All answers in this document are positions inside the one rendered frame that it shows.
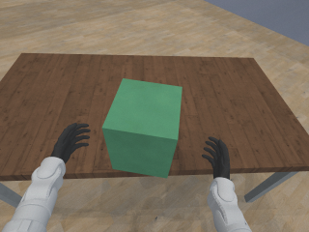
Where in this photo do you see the robot right hand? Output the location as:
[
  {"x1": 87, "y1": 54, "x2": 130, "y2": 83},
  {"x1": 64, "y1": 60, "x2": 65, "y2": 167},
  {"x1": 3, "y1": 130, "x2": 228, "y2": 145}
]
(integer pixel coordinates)
[{"x1": 202, "y1": 136, "x2": 231, "y2": 180}]

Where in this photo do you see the right robot forearm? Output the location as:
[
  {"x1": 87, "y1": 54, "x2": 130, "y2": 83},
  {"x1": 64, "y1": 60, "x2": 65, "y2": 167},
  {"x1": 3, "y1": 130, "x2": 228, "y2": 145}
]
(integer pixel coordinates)
[{"x1": 207, "y1": 177, "x2": 252, "y2": 232}]

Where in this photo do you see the left robot forearm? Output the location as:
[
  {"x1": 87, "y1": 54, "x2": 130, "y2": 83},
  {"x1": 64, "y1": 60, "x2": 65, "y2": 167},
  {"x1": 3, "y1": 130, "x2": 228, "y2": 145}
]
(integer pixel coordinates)
[{"x1": 1, "y1": 157, "x2": 66, "y2": 232}]

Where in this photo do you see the carton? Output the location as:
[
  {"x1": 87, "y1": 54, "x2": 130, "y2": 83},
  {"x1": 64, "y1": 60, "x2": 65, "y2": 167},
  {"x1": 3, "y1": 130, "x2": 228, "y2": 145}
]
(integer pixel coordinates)
[{"x1": 102, "y1": 78, "x2": 183, "y2": 179}]

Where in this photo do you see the table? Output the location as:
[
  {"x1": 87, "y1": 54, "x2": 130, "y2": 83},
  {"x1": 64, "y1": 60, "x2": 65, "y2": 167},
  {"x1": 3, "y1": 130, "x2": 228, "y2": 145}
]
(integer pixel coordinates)
[{"x1": 0, "y1": 53, "x2": 309, "y2": 208}]

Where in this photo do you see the robot left hand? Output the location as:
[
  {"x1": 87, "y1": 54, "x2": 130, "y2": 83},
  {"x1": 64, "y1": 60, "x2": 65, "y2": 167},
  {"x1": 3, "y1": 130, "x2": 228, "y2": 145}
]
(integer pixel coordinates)
[{"x1": 51, "y1": 123, "x2": 91, "y2": 163}]

